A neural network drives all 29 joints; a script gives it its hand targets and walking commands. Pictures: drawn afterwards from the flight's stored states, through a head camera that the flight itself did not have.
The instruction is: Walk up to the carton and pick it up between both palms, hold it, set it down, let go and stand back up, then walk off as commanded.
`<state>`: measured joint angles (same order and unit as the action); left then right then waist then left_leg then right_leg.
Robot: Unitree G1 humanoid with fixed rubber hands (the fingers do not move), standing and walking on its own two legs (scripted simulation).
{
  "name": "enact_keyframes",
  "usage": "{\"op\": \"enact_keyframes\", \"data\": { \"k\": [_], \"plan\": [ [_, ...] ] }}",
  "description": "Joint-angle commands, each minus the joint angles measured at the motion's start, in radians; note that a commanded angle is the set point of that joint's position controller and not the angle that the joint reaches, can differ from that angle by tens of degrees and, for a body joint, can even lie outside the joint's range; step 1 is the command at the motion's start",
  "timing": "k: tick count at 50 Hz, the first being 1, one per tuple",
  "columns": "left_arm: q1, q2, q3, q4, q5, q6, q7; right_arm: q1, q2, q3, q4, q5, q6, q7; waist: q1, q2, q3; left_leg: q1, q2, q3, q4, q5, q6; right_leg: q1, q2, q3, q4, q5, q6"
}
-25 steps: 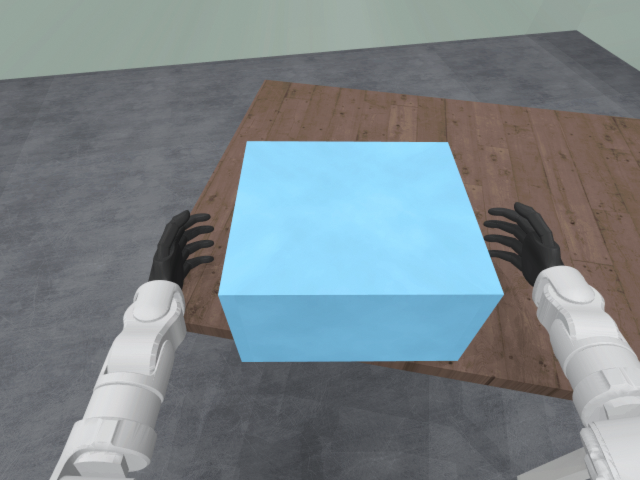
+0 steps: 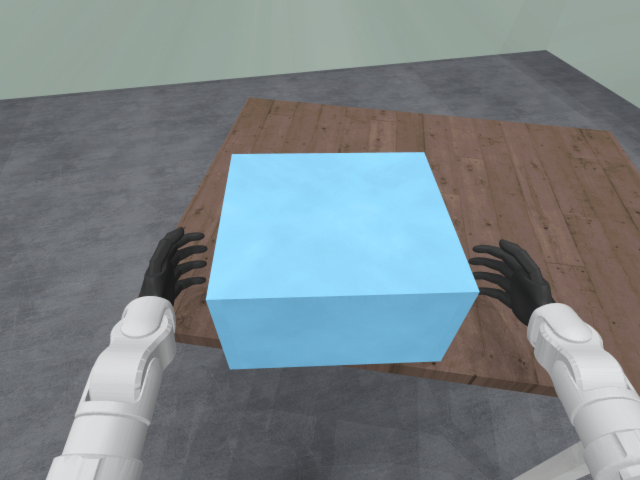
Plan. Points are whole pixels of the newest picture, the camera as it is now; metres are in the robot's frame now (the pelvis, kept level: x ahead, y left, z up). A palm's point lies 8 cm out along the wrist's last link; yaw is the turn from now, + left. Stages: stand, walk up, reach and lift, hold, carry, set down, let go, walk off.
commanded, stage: set down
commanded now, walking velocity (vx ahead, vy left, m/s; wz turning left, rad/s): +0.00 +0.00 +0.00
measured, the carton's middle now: (332, 254) +0.42 +0.02 +0.07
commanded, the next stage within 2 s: none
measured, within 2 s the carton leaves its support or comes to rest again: neither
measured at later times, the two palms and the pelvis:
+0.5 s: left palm (115, 373) +0.23 +0.23 +0.09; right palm (568, 377) +0.25 -0.23 +0.09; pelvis -0.02 +0.01 +0.00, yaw -2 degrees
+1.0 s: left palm (154, 385) +0.23 +0.21 +0.05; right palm (585, 419) +0.22 -0.25 +0.05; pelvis +0.01 +0.00 +0.00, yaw -3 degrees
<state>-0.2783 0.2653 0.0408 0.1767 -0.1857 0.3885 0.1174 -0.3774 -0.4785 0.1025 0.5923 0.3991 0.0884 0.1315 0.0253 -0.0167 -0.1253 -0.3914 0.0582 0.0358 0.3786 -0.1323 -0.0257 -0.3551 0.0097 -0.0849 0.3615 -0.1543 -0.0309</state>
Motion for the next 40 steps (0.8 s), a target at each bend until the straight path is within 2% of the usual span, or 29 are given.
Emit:
{"op": "enact_keyframes", "data": {
  "k": [1,4,7,11,13,15,16,17,18,19,20,21,22,24,26,27,29,33,37,40],
  "plan": [
    [0.163,0.068,0.146,-0.552,0.051,0.029,-0.049,0.131,-0.320,-0.227,-0.466,0.088,-0.056,-0.036,-0.082,-0.057,-0.368,0.393,-0.073,-0.077,-0.014,0.503,0.008,0.422,0.053,0.089,0.010,0.636,0.013],
    [0.173,0.089,0.178,-0.563,0.069,0.059,-0.063,0.141,-0.306,-0.239,-0.512,0.068,-0.036,-0.052,-0.076,-0.056,-0.257,0.337,-0.079,-0.062,-0.034,0.434,0.012,0.409,0.040,0.104,0.000,0.578,0.019],
    [0.229,0.099,0.194,-0.629,0.073,0.056,-0.052,0.186,-0.267,-0.252,-0.620,0.057,-0.026,-0.055,-0.040,-0.046,-0.205,0.326,-0.077,-0.048,-0.055,0.367,0.018,0.380,0.031,0.111,-0.024,0.456,0.017],
    [0.224,0.083,0.178,-0.645,0.056,0.043,-0.023,0.200,-0.213,-0.267,-0.698,0.040,-0.002,-0.042,-0.005,-0.025,-0.158,0.334,-0.062,-0.030,-0.084,0.238,0.027,0.269,0.024,0.118,-0.067,0.194,0.002],
    [0.207,0.082,0.170,-0.641,0.048,0.049,-0.009,0.207,-0.190,-0.271,-0.726,0.032,0.022,-0.035,0.008,-0.017,-0.133,0.322,-0.058,-0.028,-0.105,0.135,0.036,0.223,0.010,0.136,-0.093,0.050,-0.003],
    [0.141,0.086,0.154,-0.590,0.028,0.063,0.002,0.166,-0.167,-0.286,-0.728,0.015,0.052,-0.028,0.011,-0.025,-0.096,0.282,-0.054,-0.029,-0.124,0.000,0.046,0.166,-0.006,0.153,-0.113,-0.118,-0.007],
    [0.109,0.092,0.157,-0.565,0.021,0.070,0.009,0.142,-0.159,-0.293,-0.741,0.009,0.067,-0.024,0.027,-0.033,-0.095,0.267,-0.052,-0.029,-0.132,-0.052,0.048,0.150,-0.014,0.163,-0.121,-0.191,-0.008],
    [0.083,0.097,0.155,-0.536,0.015,0.079,0.014,0.128,-0.150,-0.293,-0.733,0.003,0.082,-0.022,0.029,-0.039,-0.077,0.242,-0.051,-0.032,-0.137,-0.107,0.052,0.138,-0.024,0.181,-0.132,-0.263,-0.011],
    [0.069,0.104,0.158,-0.510,0.017,0.086,0.013,0.129,-0.152,-0.297,-0.735,0.001,0.090,-0.023,0.025,-0.071,-0.067,0.264,-0.059,-0.042,-0.121,-0.146,0.053,0.094,-0.043,0.198,-0.152,-0.329,-0.021],
    [0.025,0.119,0.168,-0.483,0.016,0.087,0.013,0.106,-0.141,-0.284,-0.735,-0.001,0.096,-0.025,0.035,-0.098,-0.066,0.306,-0.075,-0.047,-0.089,-0.160,0.051,0.027,-0.071,0.216,-0.173,-0.392,-0.034],
    [-0.004,0.126,0.174,-0.462,0.016,0.089,0.013,0.093,-0.138,-0.280,-0.727,-0.001,0.101,-0.028,0.031,-0.125,-0.057,0.375,-0.091,-0.061,-0.050,-0.165,0.046,-0.063,-0.101,0.233,-0.198,-0.448,-0.052],
    [-0.002,0.130,0.181,-0.478,0.012,0.092,0.017,0.102,-0.138,-0.279,-0.743,0.002,0.103,-0.031,0.034,-0.140,-0.063,0.447,-0.104,-0.071,-0.020,-0.138,0.039,-0.125,-0.122,0.242,-0.217,-0.469,-0.064],
    [-0.012,0.125,0.175,-0.467,0.012,0.096,0.019,0.099,-0.139,-0.285,-0.715,-0.002,0.109,-0.032,0.025,-0.136,-0.037,0.479,-0.103,-0.081,-0.013,-0.142,0.033,-0.172,-0.127,0.239,-0.222,-0.475,-0.070],
    [0.008,0.103,0.155,-0.486,0.008,0.098,0.030,0.117,-0.149,-0.306,-0.678,-0.009,0.126,-0.028,0.017,-0.090,-0.014,0.431,-0.078,-0.085,-0.055,-0.180,0.027,-0.123,-0.092,0.205,-0.189,-0.407,-0.059],
    [0.078,0.058,0.110,-0.567,0.019,0.097,0.049,0.157,-0.191,-0.352,-0.650,-0.014,0.136,-0.008,0.005,0.005,-0.014,0.260,-0.013,-0.114,-0.169,-0.267,0.033,0.097,-0.005,0.145,-0.105,-0.231,-0.019],
    [0.138,0.023,0.082,-0.600,0.034,0.093,0.050,0.199,-0.206,-0.360,-0.637,-0.015,0.132,0.001,-0.011,0.052,-0.018,0.178,0.023,-0.138,-0.222,-0.320,0.038,0.226,0.032,0.125,-0.071,-0.115,-0.004],
    [0.172,-0.019,0.050,-0.638,0.051,0.084,0.051,0.222,-0.236,-0.358,-0.640,-0.006,0.121,0.019,-0.034,0.063,-0.051,0.153,0.052,-0.154,-0.241,-0.336,0.031,0.302,0.049,0.117,-0.058,-0.015,-0.001],
    [0.285,-0.036,0.033,-0.665,0.059,0.083,0.054,0.341,-0.238,-0.352,-0.670,0.008,0.115,0.040,-0.034,0.034,-0.048,0.268,0.026,-0.152,-0.219,-0.284,0.014,0.234,0.031,0.127,-0.095,-0.017,-0.005],
    [0.397,-0.015,0.084,-0.610,0.094,0.114,0.032,0.434,-0.213,-0.315,-0.707,0.006,0.119,0.027,-0.011,-0.032,-0.009,0.367,-0.024,-0.090,-0.171,-0.099,0.009,0.192,0.010,0.145,-0.137,-0.023,-0.009],
    [0.466,0.020,0.128,-0.622,0.109,0.119,0.009,0.497,-0.181,-0.276,-0.810,0.003,0.106,-0.005,0.008,-0.079,0.005,0.409,-0.054,-0.032,-0.138,0.085,0.015,0.199,0.004,0.150,-0.153,0.041,-0.002]
  ]
}}
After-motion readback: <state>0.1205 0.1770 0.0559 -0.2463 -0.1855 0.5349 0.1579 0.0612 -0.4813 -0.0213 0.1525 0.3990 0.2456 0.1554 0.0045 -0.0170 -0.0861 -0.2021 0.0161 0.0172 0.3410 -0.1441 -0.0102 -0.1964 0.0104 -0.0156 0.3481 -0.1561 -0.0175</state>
